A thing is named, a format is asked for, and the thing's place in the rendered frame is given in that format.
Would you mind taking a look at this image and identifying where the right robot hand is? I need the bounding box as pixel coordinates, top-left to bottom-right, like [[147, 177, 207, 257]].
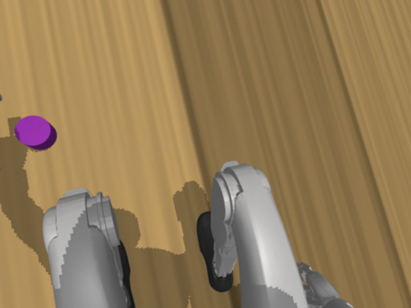
[[297, 262, 341, 308]]

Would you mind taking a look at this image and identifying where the left robot foot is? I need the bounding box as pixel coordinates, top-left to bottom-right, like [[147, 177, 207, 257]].
[[118, 240, 136, 308]]

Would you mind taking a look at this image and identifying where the right robot foot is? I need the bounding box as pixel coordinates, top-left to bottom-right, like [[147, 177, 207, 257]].
[[197, 212, 233, 293]]

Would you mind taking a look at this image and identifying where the tin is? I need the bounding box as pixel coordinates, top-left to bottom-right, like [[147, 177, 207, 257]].
[[15, 115, 57, 150]]

